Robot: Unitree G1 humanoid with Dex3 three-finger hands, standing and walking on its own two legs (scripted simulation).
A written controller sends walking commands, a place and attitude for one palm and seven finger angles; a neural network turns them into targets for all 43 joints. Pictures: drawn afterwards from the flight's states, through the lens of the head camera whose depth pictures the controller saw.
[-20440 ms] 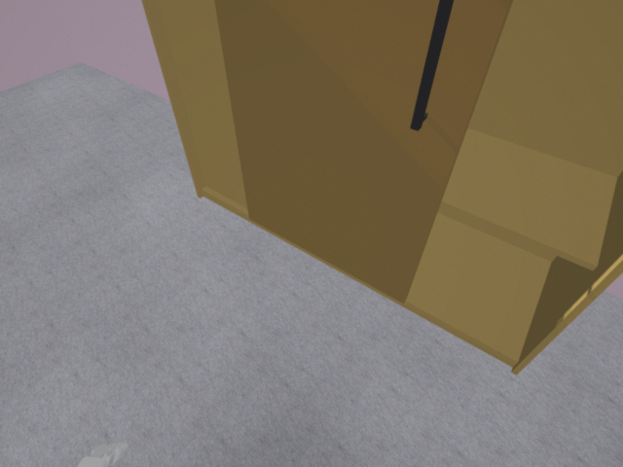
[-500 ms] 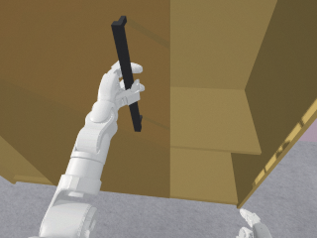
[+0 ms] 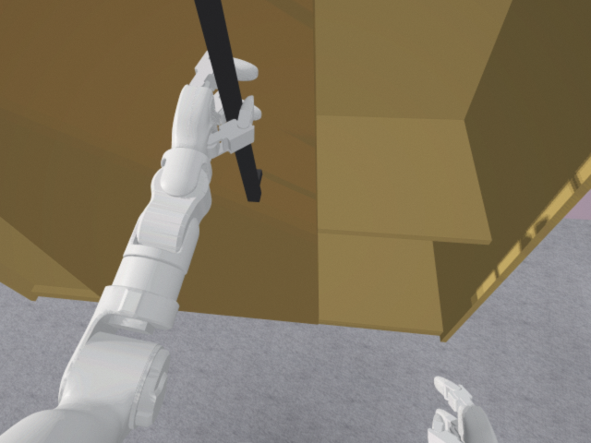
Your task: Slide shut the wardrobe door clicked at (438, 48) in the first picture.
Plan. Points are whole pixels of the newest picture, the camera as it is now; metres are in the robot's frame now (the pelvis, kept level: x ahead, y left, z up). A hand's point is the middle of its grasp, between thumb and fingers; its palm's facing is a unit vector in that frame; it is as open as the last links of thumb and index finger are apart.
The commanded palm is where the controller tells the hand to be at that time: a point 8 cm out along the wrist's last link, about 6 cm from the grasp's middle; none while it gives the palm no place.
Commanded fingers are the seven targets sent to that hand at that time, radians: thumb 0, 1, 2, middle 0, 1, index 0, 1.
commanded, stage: step sideways, sliding the door along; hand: left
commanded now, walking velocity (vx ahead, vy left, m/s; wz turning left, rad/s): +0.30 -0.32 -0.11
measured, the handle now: (238, 106) +0.49 +0.10 +0.18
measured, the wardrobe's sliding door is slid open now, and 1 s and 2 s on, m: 0.41 0.34 0.06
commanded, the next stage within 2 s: none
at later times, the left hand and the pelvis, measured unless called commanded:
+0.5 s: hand (260, 126) +0.44 +0.07 +0.18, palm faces +0.13 -0.99 -0.11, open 6.2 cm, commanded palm +0.42 +0.05 +0.19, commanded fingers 0.00 0.90 0.90 -0.45 -1.40 -0.45 -1.40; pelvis +0.01 -0.08 +0.00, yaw +7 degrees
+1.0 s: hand (312, 121) +0.45 +0.01 +0.19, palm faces +0.35 -0.93 -0.04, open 6.4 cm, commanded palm +0.42 -0.05 +0.18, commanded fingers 0.00 0.90 0.90 -0.45 -1.40 -0.45 -1.40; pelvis +0.11 -0.20 +0.00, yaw +6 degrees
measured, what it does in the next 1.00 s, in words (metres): steps to the right: right foot, then right foot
